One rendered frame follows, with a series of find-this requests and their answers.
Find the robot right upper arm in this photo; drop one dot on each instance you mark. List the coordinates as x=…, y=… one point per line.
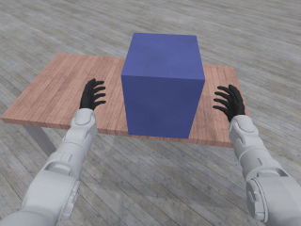
x=275, y=201

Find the left robot forearm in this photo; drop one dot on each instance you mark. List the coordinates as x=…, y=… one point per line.
x=72, y=151

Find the robot left hand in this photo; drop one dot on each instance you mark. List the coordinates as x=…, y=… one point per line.
x=88, y=98

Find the robot right hand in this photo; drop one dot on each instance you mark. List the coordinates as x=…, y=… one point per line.
x=234, y=105

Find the right robot forearm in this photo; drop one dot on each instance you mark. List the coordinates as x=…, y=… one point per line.
x=252, y=155

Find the carton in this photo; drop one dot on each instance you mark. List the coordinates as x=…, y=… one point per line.
x=162, y=80

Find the table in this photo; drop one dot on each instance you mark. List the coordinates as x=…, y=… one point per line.
x=54, y=96

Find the robot left upper arm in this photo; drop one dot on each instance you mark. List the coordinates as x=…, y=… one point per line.
x=51, y=198

